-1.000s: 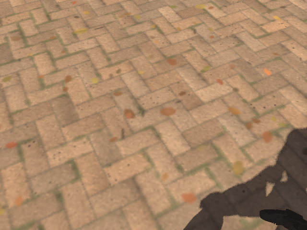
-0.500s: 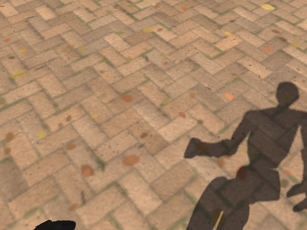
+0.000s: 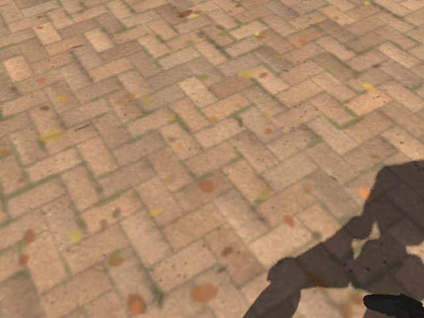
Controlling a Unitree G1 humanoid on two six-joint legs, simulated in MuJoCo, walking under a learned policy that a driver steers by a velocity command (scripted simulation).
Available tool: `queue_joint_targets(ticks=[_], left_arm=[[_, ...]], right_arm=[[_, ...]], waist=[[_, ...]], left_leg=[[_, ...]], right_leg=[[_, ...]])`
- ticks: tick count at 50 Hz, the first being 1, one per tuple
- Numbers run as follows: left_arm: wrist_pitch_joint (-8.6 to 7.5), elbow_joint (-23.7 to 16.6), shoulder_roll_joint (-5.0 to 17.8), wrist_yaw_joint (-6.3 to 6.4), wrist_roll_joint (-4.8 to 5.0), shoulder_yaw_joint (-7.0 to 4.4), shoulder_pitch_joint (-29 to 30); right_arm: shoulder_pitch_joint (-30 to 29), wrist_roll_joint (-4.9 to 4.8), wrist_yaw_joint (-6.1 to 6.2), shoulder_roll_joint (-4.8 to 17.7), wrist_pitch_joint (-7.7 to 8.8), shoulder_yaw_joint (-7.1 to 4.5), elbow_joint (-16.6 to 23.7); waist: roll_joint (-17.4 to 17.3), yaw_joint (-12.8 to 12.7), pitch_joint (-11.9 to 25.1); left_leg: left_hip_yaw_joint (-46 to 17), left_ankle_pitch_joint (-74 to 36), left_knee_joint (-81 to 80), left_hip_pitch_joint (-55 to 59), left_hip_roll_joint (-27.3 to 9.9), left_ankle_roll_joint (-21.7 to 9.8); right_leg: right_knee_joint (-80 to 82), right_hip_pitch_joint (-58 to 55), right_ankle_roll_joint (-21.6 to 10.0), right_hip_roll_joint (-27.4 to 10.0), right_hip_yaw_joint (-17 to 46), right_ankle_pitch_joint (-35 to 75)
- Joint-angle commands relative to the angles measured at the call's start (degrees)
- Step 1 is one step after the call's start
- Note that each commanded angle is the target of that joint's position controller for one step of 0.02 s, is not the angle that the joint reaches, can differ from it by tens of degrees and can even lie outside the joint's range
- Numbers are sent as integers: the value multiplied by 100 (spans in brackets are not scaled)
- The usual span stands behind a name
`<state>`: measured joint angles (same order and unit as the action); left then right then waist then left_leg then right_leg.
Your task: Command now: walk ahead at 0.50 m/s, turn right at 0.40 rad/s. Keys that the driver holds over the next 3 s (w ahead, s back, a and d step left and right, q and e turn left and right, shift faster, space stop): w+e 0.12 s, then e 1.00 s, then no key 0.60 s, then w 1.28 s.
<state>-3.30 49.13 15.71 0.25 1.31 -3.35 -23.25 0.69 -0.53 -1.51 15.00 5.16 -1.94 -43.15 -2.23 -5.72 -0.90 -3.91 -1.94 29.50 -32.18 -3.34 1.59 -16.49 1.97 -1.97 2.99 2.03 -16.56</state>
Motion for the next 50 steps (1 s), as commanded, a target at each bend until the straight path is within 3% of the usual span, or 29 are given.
queue_joint_targets(ticks=[1, 2, 3, 4, 5, 6, 7, 8, 9, 12, 16, 19, 22, 24, 25, 26, 27, 28, 29, 30, 31, 33, 35, 39, 44, 47, 48, 49, 50], left_arm=[[17, -268, 1072, 76, 11, -284, 87], [39, -285, 1002, 82, 1, -263, 140], [37, -338, 767, 74, -42, -180, 157], [35, -532, 364, 79, -187, -43, 151], [-64, -724, 63, 67, 10, 35, -547], [-78, -577, 707, 80, 116, -111, -311], [-52, -683, 935, 84, 122, -198, 187], [-3, -684, 856, 113, 73, -213, 310], [59, -704, 808, 123, 2, -249, 376], [279, -841, 496, 95, 4, -236, 307], [368, -1151, 324, 8, -42, -161, 745], [382, -1347, 377, -128, -63, -174, 1141], [452, -1562, 554, -230, -85, -250, 1369], [484, -1602, 672, -257, -99, -323, 1217], [472, -1511, 802, -227, -116, -405, 845], [458, -1433, 1271, -114, -122, -574, 410], [465, -1563, 1886, 17, -163, -654, 417], [373, -1752, 1643, -59, -252, -534, 460], [300, -1807, 1368, -123, -208, -464, 714], [262, -1767, 1208, -105, -108, -421, 970], [283, -1775, 1082, -68, -55, -377, 1168], [352, -1866, 1073, 18, -138, -354, 1460], [365, -1913, 1106, 70, -180, -378, 1466], [420, -1924, 1184, 157, -128, -425, 1441], [509, -1941, 1142, 127, -128, -417, 1453], [583, -1963, 1120, 141, -39, -405, 1562], [595, -1951, 1012, 154, -14, -373, 1458], [601, -1936, 698, 146, -51, -293, 1209], [537, -2129, 927, 139, 9, -385, 1343]], right_arm=[[-136, -32, -22, 735, 167, -219, 372], [309, -21, 2, 848, 184, -289, 240], [1061, 41, 50, 1101, 208, -405, 65], [2032, 98, 108, 1509, 185, -511, -40], [2144, 112, 69, 1755, 102, -563, -151], [1910, 62, 53, 1115, 98, -409, -43], [1556, 56, 73, 831, 96, -322, 13], [1173, 109, 65, 710, 93, -271, 44], [905, 134, 61, 548, 79, -238, 33], [648, 167, 99, 643, 103, -288, -66], [517, 105, 251, 934, -23, -391, -142], [540, 36, 296, 1034, -133, -412, -190], [598, -92, 277, 1191, -228, -467, -256], [516, -183, 281, 1256, -291, -500, -251], [533, -198, 285, 1172, -317, -486, -262], [921, -65, 259, 1003, -321, -443, -310], [1146, 290, 207, 539, -306, -277, -118], [1162, 201, 162, 723, -301, -261, -91], [751, -8, 153, 995, -334, -336, -61], [577, -27, 189, 951, -361, -332, -9], [510, 51, 254, 933, -402, -339, -55], [543, 89, 299, 961, -480, -361, -45], [658, 66, 315, 819, -502, -328, -81], [522, 67, 317, 709, -528, -281, -34], [467, 23, 231, 783, -455, -314, 50], [877, 16, 152, 800, -378, -363, -42], [1079, 64, 159, 988, -378, -431, -88], [1191, 172, 194, 1381, -416, -510, -47], [971, 340, 188, 1639, -438, -558, -21]], waist=[[813, 414, -74], [810, 656, 130], [664, 985, 688], [-212, 1313, 1634], [-1971, 899, 2068], [-1111, 1044, 1489], [-686, 1039, 799], [-297, 830, 522], [-293, 681, 298], [-490, 415, 240], [-356, 469, 296], [-308, 601, 353], [-312, 613, 308], [-301, 458, 349], [-132, 262, 526], [631, 165, 848], [2213, 522, 1115], [1747, 325, 2161], [1037, 227, 1786], [739, 355, 1297], [484, 449, 1023], [713, 663, 844], [792, 691, 908], [891, 588, 902], [1136, 491, 718], [1147, 714, 694], [927, 746, 704], [-207, 585, 772], [-1626, 491, 339]], left_leg=[[60, 371, -307, 715, 128, -135], [153, 488, -481, 1370, 174, -254], [-7, 509, -391, 2572, -78, -473], [-1145, 634, -249, 4152, -1215, -786], [-3599, 2096, -994, 5371, -2158, -1544], [-3483, 2908, -1260, 4900, -1969, -1403], [-2487, 2103, -1278, 4174, -1804, -1207], [-1767, 747, -1294, 3503, -1576, -1133], [-1167, -409, -1302, 3027, -1385, -1113], [-107, -2034, -1462, 2336, -1219, -1228], [666, -2107, -1610, 2306, -1183, -1286], [1029, -1886, -1493, 2470, -1174, -1187], [1064, -1678, -1070, 2796, -1346, -1056], [1135, -1836, -436, 2893, -1334, -881], [1310, -1872, 300, 2746, -1107, -690], [1505, -913, 1511, 2122, -657, -290], [1548, 3700, 3476, 166, 196, 201], [215, 4392, 4509, -319, 532, 214], [-46, 3955, 4669, -543, 328, 132], [-56, 3487, 4393, -651, 179, 71], [-83, 3146, 4021, -591, 54, 78], [-40, 2705, 3476, -4, 116, 108], [-10, 2560, 2886, 244, 252, 182], [-106, 2228, 1985, 561, 374, 283], [-155, 2215, 1094, 936, 502, 169], [0, 1625, -256, 1702, 536, -70], [-217, 1332, -750, 2237, 139, -251], [-1311, 1272, -1140, 2808, -1129, -702], [-2588, 661, -1523, 2210, -1918, -1514]], right_leg=[[-23, 278, -796, -1566, 1258, 1398], [-447, 369, -683, -1406, 1198, 1709], [-1441, 754, -506, -1048, 973, 1806], [-3287, 1764, -254, -526, 506, 344], [-4870, 3696, -27, 24, 269, -1876], [-5537, 4214, 3, -355, 686, -1624], [-5592, 4302, 26, -510, 597, -1128], [-5479, 3973, 115, -695, 508, -768], [-5249, 3766, 191, -798, 479, -612], [-4845, 3245, 378, -888, 218, -358], [-3504, 3016, 418, -897, -32, 707], [-2673, 2646, 303, -794, -223, 1279], [-2198, 2534, 110, -710, -311, 903], [-1708, 2195, -95, -524, -483, 740], [-1240, 1554, -259, -298, -592, 1141], [-929, 485, -544, -530, -18, 3219], [-1208, -893, -1472, -1986, 2035, 5953], [-767, -1163, -2261, -2561, 3314, 4574], [-578, -800, -2023, -2290, 2827, 3877], [-522, -331, -1668, -1972, 2348, 3181], [-425, 96, -1417, -1760, 2118, 2626], [-230, 884, -1252, -1457, 1862, 2241], [-201, 1013, -1242, -1334, 1779, 2222], [-155, 1234, -1170, -1187, 1951, 1152], [-156, 1319, -1024, -1089, 2499, 295], [-443, 1450, -779, -880, 2602, 357], [-751, 1805, -529, -631, 2405, -24], [-2061, 2548, -181, -25, 1597, -1226], [-3300, 3411, 97, 616, 613, -1851]])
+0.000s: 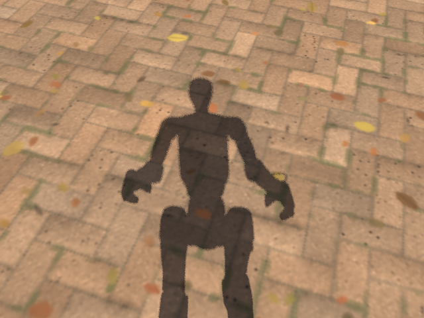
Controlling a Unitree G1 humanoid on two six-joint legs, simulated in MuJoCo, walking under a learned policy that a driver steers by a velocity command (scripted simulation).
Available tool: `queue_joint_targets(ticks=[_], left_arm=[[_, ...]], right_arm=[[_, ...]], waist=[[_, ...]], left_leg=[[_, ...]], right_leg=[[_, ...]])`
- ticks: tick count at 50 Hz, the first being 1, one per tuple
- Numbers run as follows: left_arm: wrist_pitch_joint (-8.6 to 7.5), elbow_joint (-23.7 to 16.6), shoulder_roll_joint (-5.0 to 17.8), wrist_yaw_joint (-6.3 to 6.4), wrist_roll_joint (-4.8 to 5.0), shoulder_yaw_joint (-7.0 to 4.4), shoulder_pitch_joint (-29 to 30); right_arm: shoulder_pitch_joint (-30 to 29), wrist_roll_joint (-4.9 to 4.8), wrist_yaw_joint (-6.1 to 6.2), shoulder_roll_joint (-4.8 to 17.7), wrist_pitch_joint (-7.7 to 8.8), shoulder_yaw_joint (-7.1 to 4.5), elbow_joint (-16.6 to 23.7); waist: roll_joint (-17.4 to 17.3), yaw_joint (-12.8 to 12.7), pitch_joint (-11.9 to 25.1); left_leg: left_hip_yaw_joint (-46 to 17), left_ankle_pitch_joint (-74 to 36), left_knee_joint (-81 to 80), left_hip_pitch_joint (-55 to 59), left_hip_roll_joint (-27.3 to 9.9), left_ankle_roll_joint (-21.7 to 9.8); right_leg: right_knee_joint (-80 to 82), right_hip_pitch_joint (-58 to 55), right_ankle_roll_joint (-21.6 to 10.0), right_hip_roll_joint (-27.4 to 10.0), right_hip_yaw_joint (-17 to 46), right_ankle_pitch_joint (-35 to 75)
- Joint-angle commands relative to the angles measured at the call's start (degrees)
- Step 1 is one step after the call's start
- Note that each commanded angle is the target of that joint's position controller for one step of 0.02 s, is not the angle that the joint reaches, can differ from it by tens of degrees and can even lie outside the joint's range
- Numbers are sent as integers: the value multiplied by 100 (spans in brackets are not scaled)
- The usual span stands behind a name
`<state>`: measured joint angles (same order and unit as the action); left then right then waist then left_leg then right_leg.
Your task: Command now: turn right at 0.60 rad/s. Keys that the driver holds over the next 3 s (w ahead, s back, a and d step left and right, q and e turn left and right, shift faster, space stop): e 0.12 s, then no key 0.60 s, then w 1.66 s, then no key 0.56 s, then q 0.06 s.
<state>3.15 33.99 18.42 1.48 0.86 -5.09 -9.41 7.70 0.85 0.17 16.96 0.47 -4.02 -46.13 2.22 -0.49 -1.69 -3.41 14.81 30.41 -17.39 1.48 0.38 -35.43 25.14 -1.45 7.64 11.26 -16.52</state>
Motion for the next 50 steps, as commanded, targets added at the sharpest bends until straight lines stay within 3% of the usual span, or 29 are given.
queue_joint_targets(ticks=[1, 2, 3, 4, 5, 7, 9, 11, 13, 16, 17, 18, 19, 20, 21, 24, 29, 31, 32, 33, 34, 35, 36, 37, 39, 41, 45, 48, 50], left_arm=[[-142, -453, 1079, 9, -46, -342, -173], [-114, -296, 1117, -11, -24, -389, -308], [-45, -143, 932, 8, -29, -356, -464], [3, -125, 802, 0, -40, -319, -511], [24, -147, 664, -22, -7, -272, -455], [7, -321, 504, -41, 54, -187, -61], [-19, -441, 375, -50, 16, -109, 181], [-37, -481, 258, -84, -34, -24, 216], [-39, -454, 319, -100, -23, -19, 169], [-35, -209, 324, -128, -28, -36, -278], [-35, -159, 394, -119, -47, -46, -356], [-29, -186, 657, -72, -59, -83, -438], [-9, -331, 1013, -20, -155, -101, -113], [-95, -293, 589, -76, -264, 4, -126], [-189, -218, 426, -112, -300, 70, 9], [-345, -37, 492, -96, -201, 78, 283], [-303, 197, 275, -104, -173, 157, 512], [-282, 332, 187, -120, -117, 197, 547], [-310, 439, 124, -133, -132, 214, 352], [-333, 525, 134, -151, -209, 211, 167], [-329, 555, 132, -153, -217, 193, 26], [-311, 602, 254, -130, -222, 189, 305], [-292, 607, 244, -103, -185, 170, 430], [-251, 664, 207, -59, -159, 169, 401], [-190, 724, 286, -19, -107, 117, 273], [-280, 755, 236, -24, -53, 110, 196], [-650, 801, 30, -137, 19, 123, 183], [-822, 882, -61, -215, 77, 130, -5], [-876, 1244, 164, -243, 87, 44, -760]], right_arm=[[-177, 200, 56, 1094, 65, -263, 523], [-461, 111, 106, 815, 65, -196, 606], [-562, 28, 138, 692, 58, -156, 665], [-538, -46, 165, 640, 46, -132, 668], [-448, -51, 194, 631, 18, -110, 667], [-117, -10, 225, 687, -47, -127, 625], [145, -9, 216, 834, -89, -171, 569], [96, -50, 160, 994, -113, -221, 583], [93, -111, 94, 1098, -121, -250, 559], [4, -250, 51, 1038, -118, -199, 481], [231, -279, 39, 877, -84, -137, 356], [467, -107, -1, 589, -20, -31, 313], [601, 134, -63, 232, 66, 98, 422], [53, 61, 5, 488, 50, 52, 508], [-91, -31, 25, 649, 18, 3, 534], [122, -39, 91, 736, -97, -77, 338], [267, -93, 66, 415, -105, 27, 190], [410, -45, 50, 362, -81, 66, 117], [414, 36, 52, 507, -69, 58, 113], [395, 42, 69, 798, -69, 19, 170], [288, -42, 66, 1028, -69, -58, 52], [234, -58, 38, 751, -45, -13, 82], [230, -9, 40, 611, -15, 33, 26], [271, 8, 56, 590, 11, 44, -22], [435, -61, 106, 599, 58, 33, -85], [542, -104, 153, 592, 128, 39, -51], [943, -195, 149, 744, 317, -12, -74], [885, -239, 90, 911, 317, -53, 2], [268, -260, 48, 664, 305, 28, 277]], waist=[[-1453, -90, 321], [-1110, -202, 317], [-955, -222, 308], [-953, -163, 244], [-939, -115, 200], [-1058, 151, 188], [-1158, 325, 342], [-1262, 341, 472], [-1372, 344, 517], [-1262, 72, 518], [-1082, 32, 519], [-371, 135, 855], [1050, 440, 885], [935, -18, 917], [798, 6, 698], [779, 82, 479], [543, 119, 499], [401, 270, 472], [190, 212, 491], [-182, 29, 405], [-746, -187, 256], [-583, 61, 134], [-563, 68, 102], [-565, 67, 197], [-534, 78, -3], [-455, 104, -377], [-722, 199, -377], [-1229, 11, -434], [-880, -395, -417]], left_leg=[[-2342, -1230, -1519, 561, -2378, -1481], [-1716, -1350, -1376, 537, -2028, -1221], [-1256, -1342, -1286, 650, -1722, -1039], [-1044, -1475, -1258, 769, -1674, -1056], [-772, -1583, -1278, 786, -1568, -1083], [-537, -1679, -1296, 1141, -1501, -1176], [-504, -1992, -1196, 1504, -1604, -1277], [-347, -2259, -1112, 1402, -1664, -1299], [-314, -2497, -1042, 1246, -1725, -1314], [-215, -2486, -663, 1024, -1637, -1108], [-100, -2154, -509, 712, -1512, -804], [232, -1163, 28, 159, -1183, -302], [747, 864, 600, -649, -615, 237], [388, 1680, 968, -524, -597, 388], [292, 1680, 1254, -605, -622, 422], [106, 1388, 1702, -689, -648, 506], [282, 686, 751, 68, -536, 491], [346, -522, -512, 685, -477, 382], [141, -1357, -727, 1053, -605, 294], [-80, -1929, -721, 1148, -868, 158], [40, -1140, -519, 735, -799, -43], [52, -534, -662, 428, -699, -103], [35, -359, -758, 337, -685, -65], [106, 140, -793, 334, -593, -47], [152, 1635, -704, 146, -483, -170], [-50, 2454, -718, -114, -567, -336], [-1074, 2726, -1092, 343, -1154, -833], [-1891, 2457, -1603, 327, -1761, -1180], [-944, 969, -888, -307, -1181, -784]], right_leg=[[-2413, 1026, 214, -254, -102, -1546], [-2809, 970, 288, -282, -182, -1183], [-3148, 990, 409, -317, -278, -928], [-3452, 1151, 510, -378, -324, -733], [-3489, 1156, 573, -437, -468, -632], [-2958, 1266, 673, -562, -704, -495], [-2255, 1073, 726, -674, -754, -639], [-1485, 443, 674, -769, -941, -865], [-840, -106, 601, -728, -1165, -876], [997, -1106, 312, -604, -1365, 349], [1723, -1725, 134, -645, -1230, 1040], [1657, -2666, -49, -1320, -379, 2343], [1328, -2792, -734, -2378, 717, 3682], [1458, -2171, -1324, -2580, 861, 3091], [1560, -2061, -1313, -2381, 706, 2697], [1529, -1880, -1076, -2125, 373, 2938], [1414, -1588, -1019, -1850, 54, 2733], [1344, -1422, -807, -1678, -11, 2014], [1339, -1275, -556, -1514, -47, 1403], [1242, -1135, -335, -1233, -211, 637], [1376, -1210, -171, -967, -486, 332], [1216, -1390, -60, -900, -575, 245], [1139, -1427, -58, -898, -611, 284], [1110, -1455, -102, -868, -641, -130], [1004, -1046, -238, -748, -687, -1585], [952, -568, -362, -797, -587, -2261], [355, -85, -344, -747, -795, -1606], [101, -367, -392, -644, -1248, -788], [948, -1577, -566, -736, -948, -508]])
Over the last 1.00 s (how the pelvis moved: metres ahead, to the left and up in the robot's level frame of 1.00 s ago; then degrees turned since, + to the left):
0.26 0.01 -0.01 -35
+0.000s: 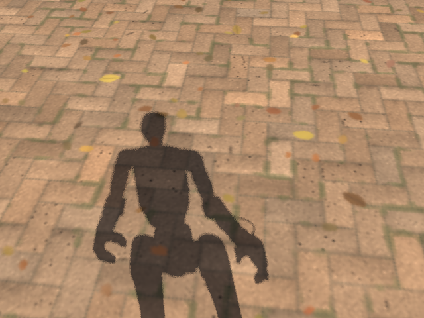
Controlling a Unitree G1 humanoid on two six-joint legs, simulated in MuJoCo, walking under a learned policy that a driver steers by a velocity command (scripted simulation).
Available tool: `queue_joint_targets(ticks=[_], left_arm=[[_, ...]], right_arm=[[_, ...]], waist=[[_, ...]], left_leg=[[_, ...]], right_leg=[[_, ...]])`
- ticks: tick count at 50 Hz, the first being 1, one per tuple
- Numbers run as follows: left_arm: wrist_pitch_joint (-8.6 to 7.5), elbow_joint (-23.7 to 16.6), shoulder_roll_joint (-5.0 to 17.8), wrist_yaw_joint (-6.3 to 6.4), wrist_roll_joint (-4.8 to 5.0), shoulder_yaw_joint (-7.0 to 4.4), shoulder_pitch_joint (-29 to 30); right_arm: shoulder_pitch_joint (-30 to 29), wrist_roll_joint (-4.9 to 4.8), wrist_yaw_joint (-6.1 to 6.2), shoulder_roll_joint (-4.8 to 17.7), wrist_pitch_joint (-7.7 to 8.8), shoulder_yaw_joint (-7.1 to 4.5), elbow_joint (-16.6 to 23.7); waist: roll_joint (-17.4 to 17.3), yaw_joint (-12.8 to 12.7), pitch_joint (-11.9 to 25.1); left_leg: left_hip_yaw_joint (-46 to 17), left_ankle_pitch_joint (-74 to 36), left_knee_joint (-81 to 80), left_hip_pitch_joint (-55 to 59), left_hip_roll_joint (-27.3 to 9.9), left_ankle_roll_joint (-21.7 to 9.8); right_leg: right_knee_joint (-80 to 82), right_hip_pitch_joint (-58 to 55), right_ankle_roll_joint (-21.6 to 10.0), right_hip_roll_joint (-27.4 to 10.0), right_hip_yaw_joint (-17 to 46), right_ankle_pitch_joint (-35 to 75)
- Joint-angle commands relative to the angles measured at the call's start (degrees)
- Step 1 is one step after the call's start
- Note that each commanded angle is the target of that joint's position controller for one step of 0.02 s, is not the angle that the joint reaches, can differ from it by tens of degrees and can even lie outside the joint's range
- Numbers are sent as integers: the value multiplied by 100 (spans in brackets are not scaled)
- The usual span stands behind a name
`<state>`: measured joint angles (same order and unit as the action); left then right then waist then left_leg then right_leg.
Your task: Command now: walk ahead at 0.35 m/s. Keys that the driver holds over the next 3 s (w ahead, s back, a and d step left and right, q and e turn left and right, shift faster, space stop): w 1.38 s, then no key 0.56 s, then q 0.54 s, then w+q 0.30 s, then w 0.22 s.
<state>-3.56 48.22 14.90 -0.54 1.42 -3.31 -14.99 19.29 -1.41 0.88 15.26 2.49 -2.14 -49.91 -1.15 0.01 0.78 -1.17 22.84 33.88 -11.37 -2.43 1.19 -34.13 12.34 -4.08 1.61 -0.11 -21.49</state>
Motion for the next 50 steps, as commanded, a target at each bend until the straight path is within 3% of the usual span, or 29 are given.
queue_joint_targets(ticks=[1, 2, 3, 4, 5, 6, 8, 11, 13, 16, 18, 19, 20, 21, 22, 23, 24, 25, 26, 27, 30, 33, 38, 43, 46, 47, 48, 49, 50], left_arm=[[-224, 54, 940, -34, 35, -271, -801], [-203, 181, 1470, -72, 25, -433, -1442], [-217, 177, 1193, -91, -75, -336, -1595], [-228, 169, 921, -88, -123, -235, -1481], [-219, 135, 772, -79, -129, -177, -1381], [-178, 155, 680, -69, -100, -122, -1290], [-71, 166, 486, -14, -92, -28, -1143], [-30, 50, 709, 135, -65, -38, -771], [-97, 119, 1029, 173, -47, -117, -966], [-126, 217, 1083, 156, 12, -159, -976], [-54, 233, 1150, 144, -43, -196, -932], [4, 221, 1086, 151, -86, -174, -943], [27, 111, 886, 168, -190, -91, -993], [-64, 5, -85, 125, -151, 156, -1843], [-199, 101, 464, 61, -19, 56, -1604], [-254, -107, 847, 29, 153, -68, -951], [-285, -212, 871, 53, 130, -56, -541], [-278, -238, 811, 85, 33, -70, -379], [-216, -197, 753, 101, -14, -89, -499], [-144, -143, 656, 110, -24, -79, -621], [6, -223, 530, 150, -95, -59, -382], [-17, -443, 530, 145, -158, -51, 311], [-150, -673, 371, 31, -107, 34, 1255], [-224, -977, 432, -148, -40, 66, 1907], [-263, -922, 678, -198, -38, -18, 1476], [-272, -721, 866, -174, -50, -129, 799], [-270, -445, 1199, -120, -90, -269, -214], [-229, -317, 1811, -82, -192, -427, -989], [-200, -232, 1453, -92, -106, -337, -1165]], right_arm=[[-1173, 0, -36, 601, 182, -91, 865], [-1291, 61, -25, 628, 328, -91, 1060], [-1313, 22, -21, 746, 403, -135, 1085], [-1212, -101, -72, 720, 419, -143, 1075], [-1260, -138, -128, 589, 410, -102, 1081], [-1439, -102, -185, 507, 405, -85, 1151], [-1609, -24, -311, 333, 380, -41, 1261], [-2074, 60, -460, 11, 361, 107, 1486], [-2256, 17, -437, 181, 328, 68, 1589], [-2185, -21, -358, 576, 286, -67, 1638], [-1467, 12, -293, 827, 248, -217, 1461], [-603, -2, -244, 982, 205, -332, 1195], [335, 23, -179, 1206, 154, -415, 990], [592, 158, -225, 1749, 170, -470, 874], [490, 104, -253, 1216, 193, -341, 895], [-26, 83, -253, 1000, 223, -272, 915], [-411, 99, -261, 903, 247, -244, 963], [-683, 170, -285, 815, 278, -229, 963], [-848, 241, -296, 671, 320, -193, 961], [-918, 231, -303, 605, 351, -185, 930], [-774, 163, -285, 681, 445, -205, 749], [-456, 150, -192, 843, 412, -247, 597], [37, 65, -95, 1017, 310, -271, 370], [458, 40, -79, 1062, 137, -296, 111], [325, 24, -52, 1181, 50, -339, 93], [215, 31, -46, 1153, 16, -319, 113], [228, 93, -31, 946, 12, -225, 198], [740, 137, -78, 390, 121, -37, 397], [683, 93, -82, 366, 248, -12, 320]], waist=[[432, -590, -454], [1555, -821, -165], [1364, -812, -158], [824, -605, -303], [583, -530, -362], [443, -481, -556], [617, -372, -612], [587, -340, -670], [716, -352, -667], [753, -142, -698], [829, 292, -104], [758, 702, 413], [344, 1051, 1051], [-1598, 459, 1953], [-1342, 617, 1902], [-911, 511, 814], [-318, 361, 342], [-128, 166, 89], [-276, -51, 84], [-383, -155, 107], [-286, -202, -142], [-102, -24, -358], [-63, 356, -485], [-141, 527, -585], [-380, 186, -276], [-351, -199, 151], [-211, -604, 937], [962, -572, 1894], [1500, -648, 2208]], left_leg=[[-172, -1018, 220, -1559, -87, -454], [346, -887, 1838, -2842, 404, -146], [-59, 879, 2929, -3795, 393, -144], [-285, 881, 3528, -4300, 115, -289], [-247, 535, 3688, -4631, -80, -400], [-157, 214, 3529, -4831, -262, -445], [50, -393, 2873, -4356, -425, -368], [455, -1711, 1080, -2731, -137, -123], [476, -2260, 349, -1897, 62, -97], [276, -2388, -201, -1658, 127, -336], [426, -2099, -175, -752, 362, -596], [555, -1984, -169, 343, 491, -740], [-306, -1724, 70, 1972, -286, -990], [-3400, 149, -951, 3405, -1808, -1908], [-4653, 1213, -1973, 3105, -1856, -1876], [-3815, 1159, -2061, 2273, -1766, -1620], [-3006, 424, -2109, 1391, -1550, -1491], [-2377, -314, -2184, 668, -1307, -1425], [-1921, -758, -2310, 232, -1082, -1367], [-1682, -904, -2470, -7, -989, -1402], [-1225, -1139, -2816, -350, -940, -1553], [-1001, -1372, -2951, -73, -946, -1567], [-442, -1702, -2895, 282, -805, -1334], [-481, -2091, -2418, 1253, -1149, -1279], [-488, -3491, -1751, 1612, -1233, -1112], [-262, -4413, -924, 1509, -994, -981], [-21, -4186, 375, 791, -701, -793], [360, -2246, 2645, -1610, 95, -330], [-320, 944, 3678, -2692, 566, -253]], right_leg=[[1256, -1179, -552, -668, 1289, 373], [1724, -2470, -1061, -1573, 2899, 1331], [1823, -2865, -1419, -2081, 3592, 2041], [1716, -2957, -1403, -2150, 3300, 2100], [1773, -2982, -1283, -2061, 2850, 2118], [1920, -2852, -1116, -1957, 2431, 2324], [2252, -2259, -840, -1629, 1706, 2616], [2669, -805, -650, -1071, 729, 2414], [2963, -517, -625, -1208, 700, 2191], [2685, -1106, -449, -1510, 622, 3034], [1580, -1445, -253, -1454, 389, 4931], [504, -1172, -118, -1237, 216, 5388], [-1137, 26, 37, -1017, 156, 4017], [-3444, 1850, 362, 146, 211, -328], [-4235, 2432, 280, 61, 929, -1010], [-4437, 2943, 208, -255, 737, -580], [-4176, 2758, 147, -561, 584, -30], [-3845, 2511, 146, -776, 532, 338], [-3612, 2120, 131, -960, 602, 588], [-3457, 1897, 156, -1010, 595, 691], [-2900, 2088, 306, -1092, 499, 977], [-1940, 2693, 482, -1117, 486, 1873], [-311, 2451, 556, -835, 187, 2934], [434, 2560, 378, -658, 156, 2362], [688, 1782, 109, -413, -24, 1688], [874, 814, -56, -231, -196, 1725], [641, -818, -322, -537, 89, 1855], [617, -3294, -1182, -2044, 2473, 1227], [1487, -3713, -1464, -2452, 4131, 560]])
Over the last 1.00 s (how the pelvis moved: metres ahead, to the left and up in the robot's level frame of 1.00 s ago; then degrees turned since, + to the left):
0.03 -0.04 0.00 -10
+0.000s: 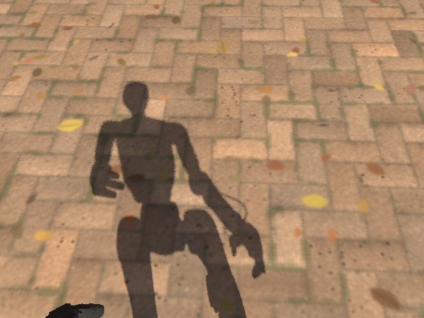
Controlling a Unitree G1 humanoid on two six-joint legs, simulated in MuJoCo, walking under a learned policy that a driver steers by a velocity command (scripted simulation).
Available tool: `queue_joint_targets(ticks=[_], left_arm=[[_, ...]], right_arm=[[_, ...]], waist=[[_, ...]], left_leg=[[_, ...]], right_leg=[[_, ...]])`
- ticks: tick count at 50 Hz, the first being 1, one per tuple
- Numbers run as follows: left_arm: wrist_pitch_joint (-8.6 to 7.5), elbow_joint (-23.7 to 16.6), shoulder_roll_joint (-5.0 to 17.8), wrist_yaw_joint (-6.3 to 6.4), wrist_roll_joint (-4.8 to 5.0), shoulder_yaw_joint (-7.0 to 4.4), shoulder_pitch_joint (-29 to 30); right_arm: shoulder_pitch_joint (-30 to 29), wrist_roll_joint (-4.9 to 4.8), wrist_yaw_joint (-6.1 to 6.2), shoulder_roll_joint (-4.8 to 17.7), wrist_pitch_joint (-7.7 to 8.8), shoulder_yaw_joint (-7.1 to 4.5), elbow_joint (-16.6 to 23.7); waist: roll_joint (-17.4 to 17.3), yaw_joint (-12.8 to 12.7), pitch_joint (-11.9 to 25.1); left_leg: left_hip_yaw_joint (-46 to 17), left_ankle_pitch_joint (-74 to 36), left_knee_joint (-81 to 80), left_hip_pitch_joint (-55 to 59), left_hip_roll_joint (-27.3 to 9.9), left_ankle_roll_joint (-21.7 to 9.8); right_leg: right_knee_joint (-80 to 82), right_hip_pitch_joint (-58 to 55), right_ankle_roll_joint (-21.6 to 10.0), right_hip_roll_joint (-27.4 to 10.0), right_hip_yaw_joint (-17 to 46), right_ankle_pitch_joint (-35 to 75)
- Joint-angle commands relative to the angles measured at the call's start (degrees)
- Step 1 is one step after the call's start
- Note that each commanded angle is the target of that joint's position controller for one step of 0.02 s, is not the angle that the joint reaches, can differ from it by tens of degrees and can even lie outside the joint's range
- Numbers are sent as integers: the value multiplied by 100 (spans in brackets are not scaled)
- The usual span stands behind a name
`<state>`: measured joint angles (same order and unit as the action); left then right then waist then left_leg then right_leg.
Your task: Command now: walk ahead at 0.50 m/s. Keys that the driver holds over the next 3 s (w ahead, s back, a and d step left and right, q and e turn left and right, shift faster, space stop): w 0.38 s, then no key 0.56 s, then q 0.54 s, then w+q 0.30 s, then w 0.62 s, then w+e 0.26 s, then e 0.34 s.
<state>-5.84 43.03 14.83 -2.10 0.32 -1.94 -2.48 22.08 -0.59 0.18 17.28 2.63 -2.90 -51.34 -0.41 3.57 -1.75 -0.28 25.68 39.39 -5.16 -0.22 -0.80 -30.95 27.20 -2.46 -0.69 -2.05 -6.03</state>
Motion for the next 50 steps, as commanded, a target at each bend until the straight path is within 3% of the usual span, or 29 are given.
queue_joint_targets(ticks=[1, 2, 3, 5, 7, 10, 14, 17, 20, 22, 23, 24, 25, 26, 27, 28, 29, 30, 32, 34, 36, 38, 41, 43, 44, 45, 46, 47, 50], left_arm=[[34, 237, 1130, 66, 31, -346, -2050], [49, 145, 970, 80, 16, -293, -1619], [48, 115, 811, 65, -14, -242, -1268], [-2, 90, 626, 45, -81, -190, -945], [-68, 179, 718, 42, -48, -220, -954], [-69, 343, 873, 115, -34, -262, -1147], [-10, 524, 990, 190, 21, -273, -1479], [60, 730, 1068, 205, 69, -296, -1832], [174, 850, 1099, 251, 82, -325, -1856], [257, 850, 1179, 291, 47, -348, -1708], [298, 819, 1138, 307, 38, -325, -1588], [294, 734, 945, 322, -43, -242, -1713], [214, 748, 347, 261, -173, -50, -2507], [153, 987, 446, 224, -35, -48, -2802], [137, 917, 984, 216, 135, -201, -2336], [169, 749, 955, 250, 180, -196, -1804], [240, 735, 861, 303, 93, -196, -1561], [339, 730, 798, 354, 20, -215, -1571], [504, 828, 509, 404, -13, -163, -1832], [566, 810, 392, 454, -47, -122, -1767], [616, 788, 436, 465, -70, -118, -1550], [682, 778, 541, 457, -61, -156, -1344], [696, 786, 506, 447, -115, -174, -1133], [653, 736, 675, 469, -193, -190, -1028], [645, 735, 1079, 495, -113, -270, -861], [626, 845, 906, 457, -62, -273, -836], [586, 878, 641, 427, -82, -212, -797], [547, 916, 542, 409, -117, -179, -714], [457, 974, 763, 453, -73, -254, -730]], right_arm=[[-63, -148, -51, 703, 332, -81, 598], [-453, -201, -60, 738, 376, -83, 714], [-662, -114, -47, 686, 374, -89, 747], [-492, -34, -39, 541, 250, -113, 676], [-406, -12, -24, 352, 137, -81, 649], [-948, 42, -4, 311, 112, -65, 845], [-1780, 16, -86, 124, 193, 13, 1041], [-2253, -33, -164, 153, 230, 25, 1209], [-2405, -10, -256, 277, 276, -6, 1332], [-1898, 64, -272, 461, 308, -93, 1199], [-1167, 110, -250, 637, 330, -196, 961], [-508, 183, -202, 957, 335, -284, 795], [-125, 279, -157, 1352, 269, -332, 749], [95, 156, -182, 1011, 195, -258, 687], [-235, 84, -192, 825, 157, -198, 736], [-748, 71, -170, 658, 149, -141, 795], [-1136, 86, -173, 452, 162, -69, 797], [-1358, 135, -168, 311, 186, -31, 780], [-1616, 239, -187, 256, 213, -13, 691], [-1766, 254, -155, 341, 224, -30, 596], [-1727, 207, -102, 460, 169, -57, 482], [-1686, 179, -62, 510, 87, -54, 374], [-1772, 114, -36, 370, -12, 19, 261], [-1444, 147, -38, 134, -24, 111, 90], [-1079, 173, -42, 187, -18, 78, 40], [-1166, 181, -5, 187, -56, 82, 17], [-1308, 170, 28, 241, -95, 71, 16], [-1340, 145, 61, 199, -132, 76, -4], [-1502, 77, 78, 428, -204, 8, 47]], waist=[[1034, -1013, 1645], [725, -866, 1047], [407, -707, 583], [581, -382, 345], [514, -254, 251], [367, -337, 24], [347, -634, -139], [328, -797, -260], [358, -692, -290], [525, -380, 101], [456, 3, 573], [122, 193, 1279], [-1252, -62, 2158], [-1468, 66, 2969], [-826, 123, 2317], [-530, -29, 1536], [-189, -199, 998], [-286, -401, 863], [-524, -650, 821], [-616, -710, 863], [-618, -609, 980], [-569, -522, 873], [-445, -574, 434], [-126, -492, 197], [453, -124, 95], [717, -198, 89], [649, -259, 58], [656, -237, 95], [466, -346, 200]], left_leg=[[-687, 481, 3556, -3880, -23, -155], [-480, -30, 3411, -3915, -337, -215], [-369, -464, 3023, -3760, -543, -188], [-398, -957, 2565, -3121, -782, -108], [-327, -1176, 2312, -3003, -819, 18], [-277, -1948, 1388, -3358, -839, 183], [-20, -3104, -158, -3024, -601, 160], [-35, -3175, -677, -3101, -499, 79], [-110, -2704, -1030, -3144, -422, -135], [78, -2490, -1158, -2307, -140, -290], [252, -2906, -1352, -1302, 49, -428], [-123, -4631, -1087, 153, -465, -645], [-1997, -6360, -680, 2489, -2014, -1576], [-3226, -6161, -1182, 2854, -2481, -2073], [-2560, -5617, -1393, 2090, -2204, -1813], [-1898, -5326, -1553, 1288, -1934, -1576], [-1449, -5257, -1793, 447, -1672, -1443], [-1192, -5128, -1977, -174, -1520, -1327], [-763, -5167, -2247, -959, -1294, -1318], [-484, -5216, -2318, -1197, -1207, -1348], [-445, -4455, -2414, -1170, -1194, -1303], [-551, -2993, -2573, -1269, -1200, -1233], [-636, -738, -2612, -1615, -980, -922], [-562, -112, -2354, -1721, -634, -458], [-295, -187, -2222, -1731, -254, -263], [4, -552, -2055, -1220, -73, -135], [47, -842, -1883, -916, -77, -99], [57, -1097, -1797, -768, -102, -124], [-84, -1801, -1564, -1027, -121, -282]], right_leg=[[1333, -4606, -1347, -2044, 3687, -1316], [1439, -3808, -1170, -1829, 2903, -1029], [1667, -3026, -1102, -1588, 2375, -589], [2035, -2168, -1028, -1281, 1798, -43], [2265, -1831, -1126, -1209, 1415, 480], [2429, -1843, -1139, -1124, 985, 990], [2510, -1899, -913, -896, 509, 838], [2373, -2419, -904, -1126, 567, 717], [1921, -3025, -758, -1364, 618, 1367], [1174, -3194, -547, -1262, 554, 2901], [297, -3072, -362, -968, 382, 3577], [-875, -2361, -101, -605, 185, 2687], [-3081, -229, 314, 222, 41, -941], [-4250, 360, 441, 595, 854, -3359], [-4542, 601, 386, 277, 1126, -3185], [-4285, 803, 380, -17, 820, -2832], [-3866, 690, 434, -243, 669, -2489], [-3436, 228, 448, -447, 687, -2158], [-2754, -618, 535, -455, 583, -1814], [-1904, -980, 585, -427, 499, -1604], [-1276, -1245, 571, -408, 455, -1034], [-900, -1418, 528, -385, 428, -718], [91, -1835, 360, -291, 308, -283], [783, -2092, 187, -646, 700, 359], [676, -1927, 41, -771, 806, 290], [804, -1358, 18, -593, 733, -653], [941, -1117, 94, -508, 702, -906], [974, -1078, 186, -480, 673, -703], [642, -1555, 249, -396, 444, -17]])
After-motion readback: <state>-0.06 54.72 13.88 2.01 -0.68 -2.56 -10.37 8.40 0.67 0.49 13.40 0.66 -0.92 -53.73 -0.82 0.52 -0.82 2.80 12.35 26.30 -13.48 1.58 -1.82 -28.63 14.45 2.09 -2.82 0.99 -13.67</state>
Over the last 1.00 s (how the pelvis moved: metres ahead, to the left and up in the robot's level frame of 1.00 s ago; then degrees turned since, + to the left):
0.51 0.01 0.00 0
